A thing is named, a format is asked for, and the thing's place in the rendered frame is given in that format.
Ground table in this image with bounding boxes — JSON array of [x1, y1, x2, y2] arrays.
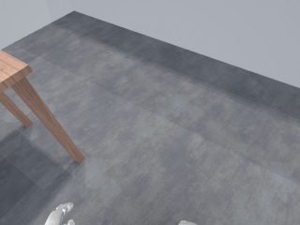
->
[[0, 50, 84, 164]]

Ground left robot hand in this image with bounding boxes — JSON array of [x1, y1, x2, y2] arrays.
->
[[44, 202, 78, 225]]

